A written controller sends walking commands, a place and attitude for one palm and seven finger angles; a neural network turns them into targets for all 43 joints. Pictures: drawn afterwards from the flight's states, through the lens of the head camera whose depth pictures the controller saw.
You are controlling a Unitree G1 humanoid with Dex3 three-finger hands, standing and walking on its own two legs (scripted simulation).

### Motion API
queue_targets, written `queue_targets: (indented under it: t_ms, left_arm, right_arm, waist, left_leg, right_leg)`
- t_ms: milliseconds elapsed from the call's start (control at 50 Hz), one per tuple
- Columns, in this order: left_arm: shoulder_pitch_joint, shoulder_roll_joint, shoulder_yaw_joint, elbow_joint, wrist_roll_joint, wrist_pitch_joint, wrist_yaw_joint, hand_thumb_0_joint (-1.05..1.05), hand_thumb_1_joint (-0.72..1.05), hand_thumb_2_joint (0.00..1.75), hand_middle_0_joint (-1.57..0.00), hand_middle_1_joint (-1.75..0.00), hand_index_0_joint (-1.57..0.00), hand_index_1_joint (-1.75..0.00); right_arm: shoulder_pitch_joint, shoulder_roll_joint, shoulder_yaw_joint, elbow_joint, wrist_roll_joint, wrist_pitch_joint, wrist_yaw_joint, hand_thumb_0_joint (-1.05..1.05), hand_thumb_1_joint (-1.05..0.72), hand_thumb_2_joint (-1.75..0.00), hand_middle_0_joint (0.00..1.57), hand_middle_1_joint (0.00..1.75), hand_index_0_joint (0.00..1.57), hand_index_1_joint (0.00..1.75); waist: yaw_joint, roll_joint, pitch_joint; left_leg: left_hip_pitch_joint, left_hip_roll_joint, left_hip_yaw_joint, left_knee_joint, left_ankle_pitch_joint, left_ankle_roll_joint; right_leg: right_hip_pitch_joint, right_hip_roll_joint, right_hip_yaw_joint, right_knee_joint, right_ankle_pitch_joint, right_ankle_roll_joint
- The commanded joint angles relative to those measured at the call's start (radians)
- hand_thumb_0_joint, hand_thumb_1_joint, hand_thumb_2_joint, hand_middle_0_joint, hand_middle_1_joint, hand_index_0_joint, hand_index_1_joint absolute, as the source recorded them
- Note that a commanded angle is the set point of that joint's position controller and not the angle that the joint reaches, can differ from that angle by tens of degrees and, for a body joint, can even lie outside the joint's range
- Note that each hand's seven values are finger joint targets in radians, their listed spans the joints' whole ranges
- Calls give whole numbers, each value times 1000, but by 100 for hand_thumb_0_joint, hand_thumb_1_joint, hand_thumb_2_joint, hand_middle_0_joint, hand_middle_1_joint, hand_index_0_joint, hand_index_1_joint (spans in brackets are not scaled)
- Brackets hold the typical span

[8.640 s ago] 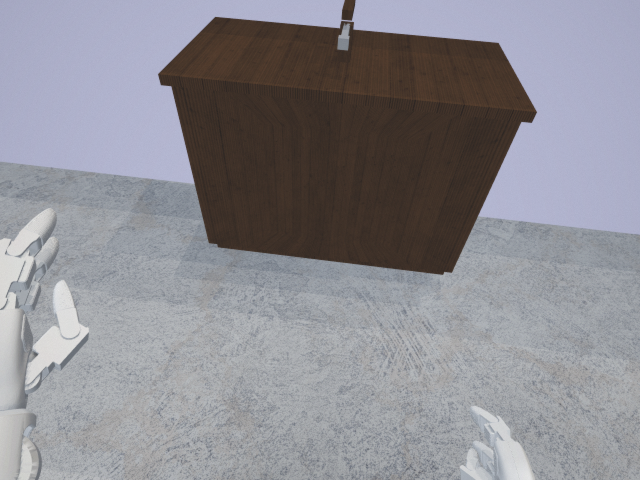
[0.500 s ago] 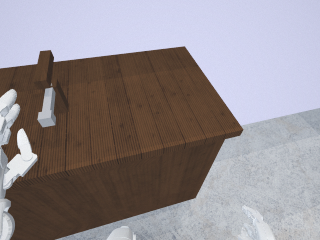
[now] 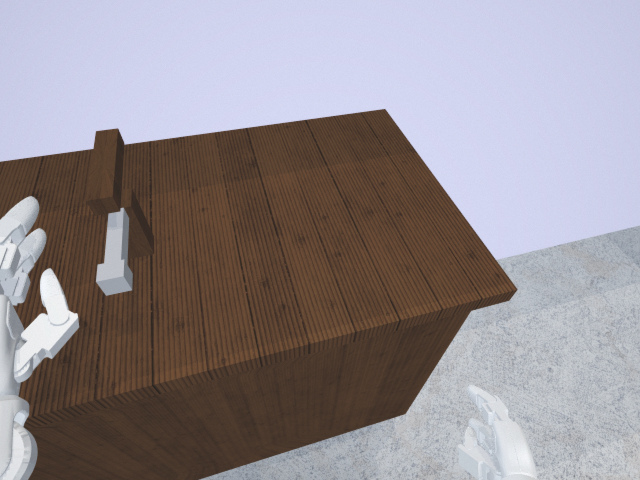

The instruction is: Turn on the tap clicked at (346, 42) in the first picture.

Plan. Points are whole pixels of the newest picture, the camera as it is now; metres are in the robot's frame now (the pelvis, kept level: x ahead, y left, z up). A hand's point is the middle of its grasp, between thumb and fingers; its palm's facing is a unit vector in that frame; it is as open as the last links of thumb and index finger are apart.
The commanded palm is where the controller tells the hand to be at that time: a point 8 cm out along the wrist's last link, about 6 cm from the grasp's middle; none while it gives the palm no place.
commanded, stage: come to a stop and stand still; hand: left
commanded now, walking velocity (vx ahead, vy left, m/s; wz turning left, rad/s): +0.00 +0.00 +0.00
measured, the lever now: (115, 277) +0.29 +0.27 +0.11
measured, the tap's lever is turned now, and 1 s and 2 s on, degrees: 0 0 0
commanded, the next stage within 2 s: look again from close up in 0.80 s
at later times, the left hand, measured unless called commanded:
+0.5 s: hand (31, 307) +0.22 +0.30 +0.15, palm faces +0.41 -0.83 -0.37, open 7.4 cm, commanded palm +0.16 +0.32 +0.17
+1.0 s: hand (24, 311) +0.22 +0.30 +0.15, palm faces +0.42 -0.84 -0.35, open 7.4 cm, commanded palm +0.16 +0.33 +0.17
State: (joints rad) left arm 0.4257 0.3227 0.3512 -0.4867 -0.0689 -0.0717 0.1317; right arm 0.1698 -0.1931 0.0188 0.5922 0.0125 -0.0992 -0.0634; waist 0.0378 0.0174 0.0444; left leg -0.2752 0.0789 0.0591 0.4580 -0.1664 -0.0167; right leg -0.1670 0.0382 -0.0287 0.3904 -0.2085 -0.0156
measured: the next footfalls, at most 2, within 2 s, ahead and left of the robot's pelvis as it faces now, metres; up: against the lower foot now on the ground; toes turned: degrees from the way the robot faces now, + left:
none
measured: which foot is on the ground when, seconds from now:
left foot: down 0.00-1.00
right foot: down 0.00-1.00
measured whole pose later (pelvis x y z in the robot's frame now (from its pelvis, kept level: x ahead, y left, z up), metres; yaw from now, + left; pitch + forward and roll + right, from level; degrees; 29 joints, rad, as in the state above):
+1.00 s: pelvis +0.01 +0.04 +0.00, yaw +2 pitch +0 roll -2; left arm 0.42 0.37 0.36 -0.48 -0.04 -0.21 0.11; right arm 0.18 -0.19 0.02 0.57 0.01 -0.13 -0.03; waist 0.03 -0.04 0.06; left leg -0.28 0.00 0.06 0.47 -0.19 0.05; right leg -0.14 -0.04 -0.04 0.37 -0.22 0.05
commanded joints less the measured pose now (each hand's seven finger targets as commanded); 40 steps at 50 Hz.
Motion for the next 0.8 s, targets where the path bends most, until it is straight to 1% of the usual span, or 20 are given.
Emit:
queue_targets:
  t_ms: [0,40,60,80,100,120,140,160,180,220,260,320,340,380,440,520,560,640,660,780]
  left_arm:
    - [-94,176,85,-264,9,-72,32,0,90,90,-20,-30,-20,-30]
    - [-63,199,109,-276,10,-75,37,0,90,90,-20,-30,-20,-30]
    - [-1054,1023,672,-450,170,-202,5,0,90,90,-20,-30,-20,-30]
    - [-496,413,297,118,80,-162,-41,0,90,90,-20,-30,-20,-30]
    - [-183,259,194,195,38,-160,-59,0,90,90,-20,-30,-20,-30]
    - [-126,211,110,-5,15,-184,-70,0,90,90,-20,-30,-20,-30]
    - [-25,107,32,-37,-7,-194,-66,0,90,90,-20,-30,-20,-30]
    - [-17,167,57,-143,2,-197,-53,0,90,90,-20,-30,-20,-30]
    - [-4,189,69,-191,0,-203,-47,0,90,90,-20,-30,-20,-30]
    - [17,230,105,-192,2,-204,-34,0,90,90,-20,-30,-20,-30]
    - [-6,265,151,-200,0,-208,-19,0,90,90,-20,-30,-20,-30]
    - [-92,289,186,-200,1,-230,-14,0,90,90,-20,-30,-20,-30]
    - [-128,316,198,-228,8,-234,-10,0,90,90,-20,-30,-20,-30]
    - [-167,275,166,-220,13,-242,-8,0,90,90,-20,-30,-20,-30]
    - [-142,222,119,-198,21,-239,-12,0,90,90,-20,-30,-20,-30]
    - [-110,187,83,-182,32,-227,-13,0,90,90,-20,-30,-20,-30]
    - [-103,170,66,-171,32,-218,-16,0,90,90,-20,-30,-20,-30]
    - [-82,221,125,-184,30,-207,-9,0,90,90,-20,-30,-20,-30]
    - [-95,199,105,-192,26,-208,-14,0,90,90,-20,-30,-20,-30]
    - [-87,212,117,-245,20,-206,-12,0,90,90,-20,-30,-20,-30]
  right_arm:
    - [-107,-115,-46,-172,4,-46,-10,0,-90,-90,20,30,20,30]
    - [-120,-116,-49,-173,7,-41,-11,0,-90,-90,20,30,20,30]
    - [45,-153,-75,-146,-50,-81,-9,0,-90,-90,20,30,20,30]
    - [-4,-50,-41,-82,-20,-71,-6,0,-90,-90,20,30,20,30]
    - [-7,-129,-91,-166,-7,-89,3,0,-90,-90,20,30,20,30]
    - [17,-148,-92,-184,-2,-88,19,0,-90,-90,20,30,20,30]
    - [-31,-122,-81,-174,19,-95,42,0,-90,-90,20,30,20,30]
    - [-28,-145,-88,-190,12,-100,55,0,-90,-90,20,30,20,30]
    - [-30,-142,-84,-188,7,-103,61,0,-90,-90,20,30,20,30]
    - [-40,-134,-76,-189,5,-108,56,0,-90,-90,20,30,20,30]
    - [-53,-134,-69,-184,3,-106,41,0,-90,-90,20,30,20,30]
    - [-54,-132,-64,-179,-2,-112,18,0,-90,-90,20,30,20,30]
    - [-75,-132,-57,-172,2,-111,13,0,-90,-90,20,30,20,30]
    - [-53,-129,-58,-168,-2,-119,11,0,-90,-90,20,30,20,30]
    - [-61,-119,-50,-156,2,-135,22,0,-90,-90,20,30,20,30]
    - [-35,-129,-58,-144,-6,-136,37,0,-90,-90,20,30,20,30]
    - [-42,-132,-53,-139,-7,-126,40,0,-90,-90,20,30,20,30]
    - [-65,-118,-44,-152,-2,-106,35,0,-90,-90,20,30,20,30]
    - [-54,-125,-47,-153,-8,-97,33,0,-90,-90,20,30,20,30]
    - [-62,-123,-52,-174,-1,-87,28,0,-90,-90,20,30,20,30]
  waist:
    - [-24,68,-128]
    - [-24,86,-137]
    - [4,-196,16]
    - [-19,-199,-188]
    - [37,-27,-166]
    - [20,67,-221]
    - [14,172,-269]
    - [22,152,-258]
    - [19,88,-249]
    - [14,-26,-197]
    - [0,-58,-164]
    - [-11,2,-111]
    - [-12,70,-110]
    - [-13,130,-124]
    - [-10,120,-143]
    - [-14,50,-156]
    - [-19,56,-149]
    - [-15,52,-156]
    - [-19,43,-162]
    - [-19,96,-172]
  left_leg:
    - [87,8,-44,-101,-63,9]
    - [95,3,-48,-106,-48,10]
    - [-34,36,-35,85,87,41]
    - [80,-73,-30,32,138,47]
    - [144,-36,3,38,182,25]
    - [114,-22,-17,5,197,35]
    - [166,1,-11,-14,252,46]
    - [170,16,-25,-12,255,47]
    - [126,23,-49,-18,224,48]
    - [79,4,-55,-27,70,36]
    - [74,-1,-68,-49,-21,34]
    - [61,-2,-95,-85,-103,39]
    - [68,7,-103,-106,-112,43]
    - [33,28,-129,-142,-152,55]
    - [69,27,-116,-135,-101,51]
    - [82,14,-107,-99,-5,41]
    - [85,9,-103,-105,32,33]
    - [100,11,-99,-99,88,28]
    - [89,10,-104,-102,92,31]
    - [97,19,-108,-103,89,32]
  right_leg:
    - [1,-60,65,-111,89,9]
    - [16,-63,60,-108,97,5]
    - [-172,-153,135,-195,196,73]
    - [-69,-172,122,-81,272,-36]
    - [-77,-137,196,-68,402,10]
    - [29,-138,140,-2,373,25]
    - [49,-122,91,45,298,24]
    - [10,-104,101,43,238,33]
    - [23,-102,80,39,187,31]
    - [-5,-96,90,-12,96,21]
    - [-41,-94,74,-29,17,11]
    - [-74,-85,85,-48,-57,4]
    - [-72,-78,72,-32,-55,6]
    - [-8,-73,52,7,-36,4]
    - [5,-68,38,9,13,7]
    - [21,-77,45,-21,84,7]
    - [12,-69,32,-25,93,9]
    - [22,-70,20,-22,121,13]
    - [36,-68,16,-24,126,13]
    - [55,-75,12,-21,123,11]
